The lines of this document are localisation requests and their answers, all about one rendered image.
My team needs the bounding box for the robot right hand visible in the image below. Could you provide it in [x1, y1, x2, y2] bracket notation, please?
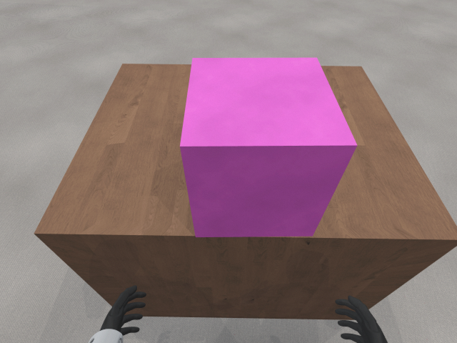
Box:
[335, 295, 388, 343]

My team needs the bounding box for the carton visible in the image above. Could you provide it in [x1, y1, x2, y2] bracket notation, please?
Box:
[180, 58, 357, 237]

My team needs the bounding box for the pedestal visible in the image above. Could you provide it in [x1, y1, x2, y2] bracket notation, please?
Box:
[34, 64, 457, 320]

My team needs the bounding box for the robot left hand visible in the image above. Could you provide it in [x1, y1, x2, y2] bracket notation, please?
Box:
[100, 285, 146, 336]

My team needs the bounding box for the left robot forearm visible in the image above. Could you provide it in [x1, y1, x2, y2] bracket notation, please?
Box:
[89, 329, 124, 343]

